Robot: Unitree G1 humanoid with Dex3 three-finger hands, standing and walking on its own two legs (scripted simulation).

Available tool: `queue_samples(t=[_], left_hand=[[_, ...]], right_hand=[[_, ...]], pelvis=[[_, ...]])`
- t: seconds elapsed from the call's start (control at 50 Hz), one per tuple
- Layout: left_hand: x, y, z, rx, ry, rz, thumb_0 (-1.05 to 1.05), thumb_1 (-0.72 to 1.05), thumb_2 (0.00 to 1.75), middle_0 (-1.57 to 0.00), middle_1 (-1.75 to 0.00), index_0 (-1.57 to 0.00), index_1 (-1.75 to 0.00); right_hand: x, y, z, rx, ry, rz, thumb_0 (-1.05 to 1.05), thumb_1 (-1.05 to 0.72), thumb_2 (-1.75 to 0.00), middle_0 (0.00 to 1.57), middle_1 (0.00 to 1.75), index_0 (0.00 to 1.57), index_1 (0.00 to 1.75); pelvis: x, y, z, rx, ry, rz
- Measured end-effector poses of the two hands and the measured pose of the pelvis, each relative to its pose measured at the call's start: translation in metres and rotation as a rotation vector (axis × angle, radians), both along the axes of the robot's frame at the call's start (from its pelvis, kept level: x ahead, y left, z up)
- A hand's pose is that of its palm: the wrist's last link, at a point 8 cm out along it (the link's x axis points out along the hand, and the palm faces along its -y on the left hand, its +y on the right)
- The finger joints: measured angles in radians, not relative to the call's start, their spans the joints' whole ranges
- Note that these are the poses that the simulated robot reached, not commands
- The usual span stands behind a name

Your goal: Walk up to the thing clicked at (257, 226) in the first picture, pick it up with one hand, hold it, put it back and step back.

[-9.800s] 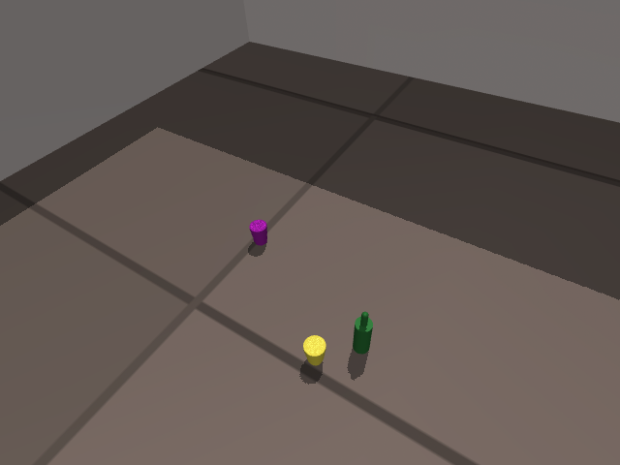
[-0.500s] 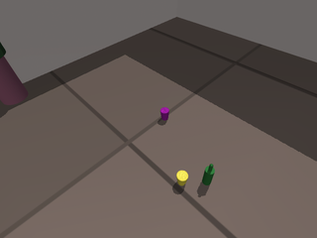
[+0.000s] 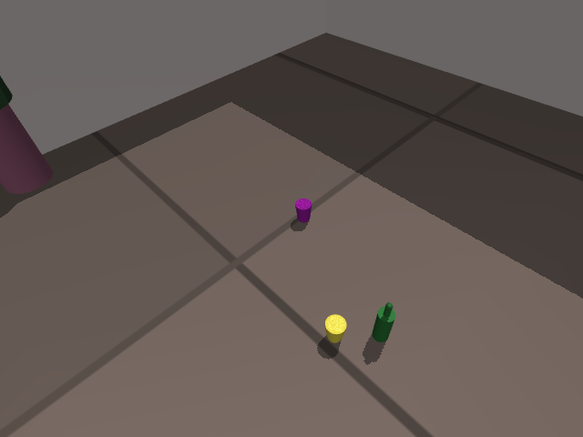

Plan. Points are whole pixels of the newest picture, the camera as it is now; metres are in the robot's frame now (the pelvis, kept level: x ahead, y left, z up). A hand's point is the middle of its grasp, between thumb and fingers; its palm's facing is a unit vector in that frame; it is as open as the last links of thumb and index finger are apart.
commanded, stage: stand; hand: left
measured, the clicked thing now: (303, 211) +1.25 +0.03 -0.73
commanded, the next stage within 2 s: walk up in 0.58 s
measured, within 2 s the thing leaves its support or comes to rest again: neither
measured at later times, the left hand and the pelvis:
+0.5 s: hand out of the picture +0.07 +0.25 -0.16, palm faces -0.03 -0.94 -0.35, open 7.4 cm; pelvis +0.00 +0.00 +0.00, yaw +0 degrees
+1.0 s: hand (91, 396) +0.25 +0.36 -0.14, palm faces -0.37 -0.80 -0.47, open 7.4 cm; pelvis +0.09 +0.09 +0.00, yaw -20 degrees
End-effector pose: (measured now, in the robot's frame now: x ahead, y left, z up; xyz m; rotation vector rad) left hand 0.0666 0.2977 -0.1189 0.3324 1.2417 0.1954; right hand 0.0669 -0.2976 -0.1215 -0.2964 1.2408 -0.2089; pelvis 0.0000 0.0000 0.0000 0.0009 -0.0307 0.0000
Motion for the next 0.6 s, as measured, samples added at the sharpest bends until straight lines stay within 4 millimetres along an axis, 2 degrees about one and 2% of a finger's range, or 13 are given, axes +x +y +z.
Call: queue_samples(t=[0.6], left_hand=[[-0.0034, 0.0018, 0.0004, -0.004, -0.003, -0.003, 0.00, 0.91, 0.89, -0.21, -0.30, -0.20, -0.30]], right_hand=[[-0.0078, 0.0002, -0.0008, 0.008, 0.009, 0.000, 0.00, -0.91, -0.90, 0.21, 0.30, 0.20, 0.30]], pelvis=[[-0.0028, 0.0010, -0.0007, 0.002, 0.001, -0.007]])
